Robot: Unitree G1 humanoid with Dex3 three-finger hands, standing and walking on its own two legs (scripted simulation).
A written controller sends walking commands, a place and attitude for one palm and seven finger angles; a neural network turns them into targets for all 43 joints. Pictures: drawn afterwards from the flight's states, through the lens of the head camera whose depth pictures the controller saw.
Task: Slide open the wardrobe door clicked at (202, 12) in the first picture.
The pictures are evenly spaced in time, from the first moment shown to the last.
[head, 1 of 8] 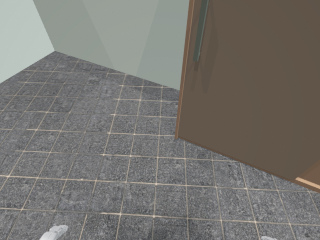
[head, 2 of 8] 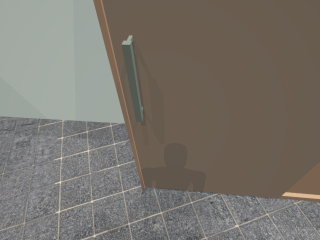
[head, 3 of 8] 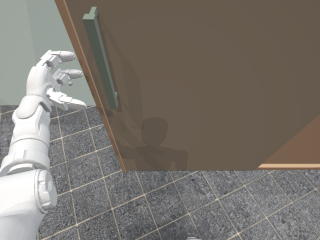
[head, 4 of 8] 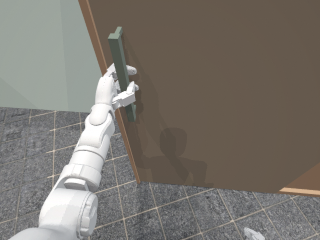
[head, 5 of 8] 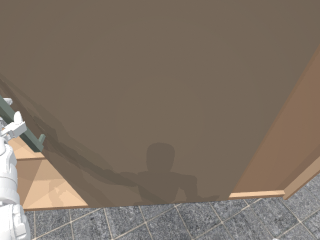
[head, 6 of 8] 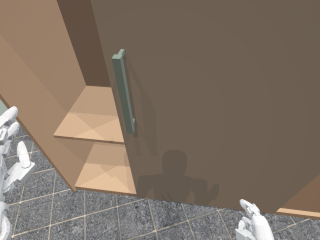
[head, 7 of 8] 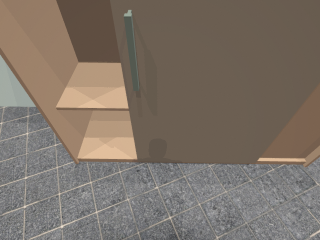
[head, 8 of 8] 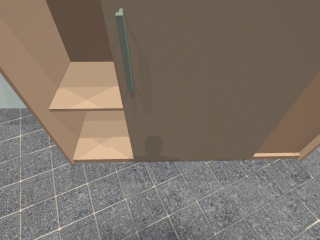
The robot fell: no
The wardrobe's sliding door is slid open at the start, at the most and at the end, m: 0.00 0.43 0.42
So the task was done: yes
